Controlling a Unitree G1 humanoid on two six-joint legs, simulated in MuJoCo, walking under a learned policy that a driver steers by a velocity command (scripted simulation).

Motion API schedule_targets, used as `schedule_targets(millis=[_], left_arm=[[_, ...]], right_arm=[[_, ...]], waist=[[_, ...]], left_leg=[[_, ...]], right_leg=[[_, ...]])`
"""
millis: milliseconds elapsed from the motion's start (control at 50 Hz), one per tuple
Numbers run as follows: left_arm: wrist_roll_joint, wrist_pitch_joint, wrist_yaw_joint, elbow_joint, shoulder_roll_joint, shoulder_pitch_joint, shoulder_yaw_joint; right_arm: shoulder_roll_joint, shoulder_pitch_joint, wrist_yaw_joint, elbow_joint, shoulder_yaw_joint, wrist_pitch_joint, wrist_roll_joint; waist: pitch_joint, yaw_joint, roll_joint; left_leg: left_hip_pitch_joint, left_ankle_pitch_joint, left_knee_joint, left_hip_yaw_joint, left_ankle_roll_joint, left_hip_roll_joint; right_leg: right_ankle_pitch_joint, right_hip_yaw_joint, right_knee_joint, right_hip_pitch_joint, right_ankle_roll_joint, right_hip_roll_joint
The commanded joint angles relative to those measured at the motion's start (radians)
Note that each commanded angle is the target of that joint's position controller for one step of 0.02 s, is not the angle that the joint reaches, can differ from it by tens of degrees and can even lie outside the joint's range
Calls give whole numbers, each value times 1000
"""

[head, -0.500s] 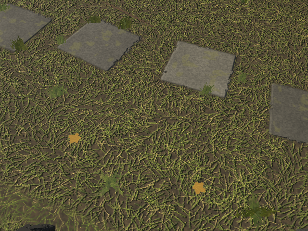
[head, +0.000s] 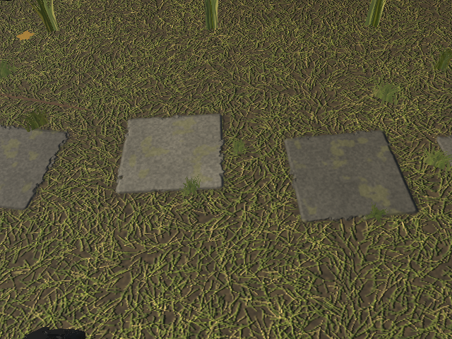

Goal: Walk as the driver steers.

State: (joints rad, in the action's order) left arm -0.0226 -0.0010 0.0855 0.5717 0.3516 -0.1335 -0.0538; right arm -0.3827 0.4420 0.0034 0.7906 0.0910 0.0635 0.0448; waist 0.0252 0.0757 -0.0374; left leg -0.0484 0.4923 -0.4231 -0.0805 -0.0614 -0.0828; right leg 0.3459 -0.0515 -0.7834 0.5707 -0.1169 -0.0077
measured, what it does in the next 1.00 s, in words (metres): walks ahead, turning left: right foot, then left foot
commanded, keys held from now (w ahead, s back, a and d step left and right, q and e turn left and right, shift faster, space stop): w+e+shift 0.12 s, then w+q+shift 0.88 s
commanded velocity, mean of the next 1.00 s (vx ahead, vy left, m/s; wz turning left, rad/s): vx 0.95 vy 0.00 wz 0.34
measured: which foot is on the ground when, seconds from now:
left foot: down 0.00-0.00, up 0.02-0.44, down 0.46-0.88, up 0.90-1.00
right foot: up 0.00-0.00, down 0.02-0.48, up 0.50-0.84, down 0.86-1.00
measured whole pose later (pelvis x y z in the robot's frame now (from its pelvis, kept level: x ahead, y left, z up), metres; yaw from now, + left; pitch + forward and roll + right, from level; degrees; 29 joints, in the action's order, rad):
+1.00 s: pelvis +0.93 -0.16 +0.02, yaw +22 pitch +2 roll -1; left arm -0.06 -0.07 -0.02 0.69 0.30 -0.20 -0.02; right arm -0.38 0.30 -0.02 0.80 0.08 0.04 0.02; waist -0.02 0.03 -0.05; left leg 0.42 0.31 -1.32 0.04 0.11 0.04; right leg 0.27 -0.06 -0.55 0.32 0.04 -0.05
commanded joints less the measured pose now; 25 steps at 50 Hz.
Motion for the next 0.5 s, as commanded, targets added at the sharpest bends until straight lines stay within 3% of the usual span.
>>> schedule_targets(millis=[20,40,60,80,100,120,140,160,200,260,320,340,380,400,420,440,460,480,500], left_arm=[[-4,2,-34,104,190,-526,-76],[3,3,-53,51,255,-461,-60],[10,10,-62,16,261,-361,-67],[-6,9,-73,32,241,-335,-68],[-3,-2,-76,34,209,-312,-64],[-3,-11,-76,31,194,-257,-58],[0,-22,-77,34,155,-215,-41],[4,-38,-74,47,119,-213,-26],[12,-64,-65,84,98,-252,-17],[23,-90,-56,130,95,-326,-15],[23,-113,-65,183,81,-366,-3],[19,-117,-68,193,88,-350,1],[8,-124,-89,216,116,-363,-5],[-5,-116,-104,220,130,-353,-11],[-29,-99,-119,215,145,-325,-18],[-47,-83,-131,210,155,-287,-24],[-48,-69,-137,189,185,-177,-35],[-46,-82,-129,154,101,-85,-14],[7,-99,-106,83,-20,-231,20]], right_arm=[[-55,-200,-11,-119,-12,26,19],[92,-225,-28,-181,-58,38,35],[1,-302,-33,-249,-45,53,37],[-49,-310,-33,-243,-38,60,34],[-60,-279,-27,-211,-43,60,37],[-53,-241,-20,-192,-48,44,41],[-43,-171,-23,-163,-55,22,45],[-36,-150,-30,-147,-59,1,43],[-27,-241,-38,-168,-65,-18,25],[15,-385,-50,-202,-83,-15,-7],[55,-471,-65,-207,-101,-6,-30],[47,-430,-66,-178,-98,-9,-41],[23,-414,-63,-168,-92,-2,-44],[-2,-367,-57,-146,-83,-5,-39],[-42,-247,-51,-103,-67,-10,-39],[-80,-57,-44,-41,-49,-16,-39],[-118,196,-31,33,-23,-18,-41],[-146,317,-18,82,-3,-27,-39],[-200,156,-12,52,10,-29,-9]], waist=[[191,-335,221],[191,-258,379],[128,-242,277],[30,-196,136],[-28,-155,34],[-62,-101,34],[-76,-54,62],[-82,-39,88],[-139,-59,84],[-165,-114,59],[-150,-139,53],[-105,-119,52],[-76,-90,104],[-38,-58,127],[36,6,141],[108,94,140],[149,241,109],[150,261,-64],[226,30,-328]], left_leg=[[663,-432,-749,-80,72,-3],[923,89,-1038,38,54,97],[1062,-38,-1084,180,61,115],[1098,-119,-1067,184,66,51],[1008,-197,-959,179,60,1],[907,-206,-888,165,52,-24],[840,-217,-826,152,46,-48],[781,-229,-771,133,42,-57],[802,-315,-668,75,41,-52],[821,-494,-462,6,72,-26],[691,-635,-255,-61,136,33],[631,-662,-234,-71,156,81],[555,-628,-192,-83,188,138],[509,-586,-188,-91,197,174],[400,-522,-201,-105,205,223],[236,-486,-211,-104,216,250],[21,-469,-128,-32,275,199],[-216,-346,-212,134,330,89],[-470,-233,-92,776,567,-174]], right_leg=[[140,79,111,-879,-58,56],[597,669,388,-844,-136,-191],[593,1038,638,-802,-207,-257],[515,968,604,-749,-210,-277],[332,816,562,-605,-190,-235],[202,689,553,-480,-170,-169],[152,570,567,-401,-148,-126],[90,503,581,-340,-140,-97],[-96,394,645,-321,-126,-60],[-489,246,674,-405,-43,-37],[-747,128,758,-476,19,-47],[-913,82,752,-536,44,-45],[-1307,42,668,-649,83,-108],[-1447,26,595,-711,101,-123],[-1579,15,442,-751,116,-136],[-1675,-2,200,-729,130,-144],[-1605,-39,-205,-588,145,-111],[-598,-27,-676,-241,132,35],[192,102,-997,249,194,162]])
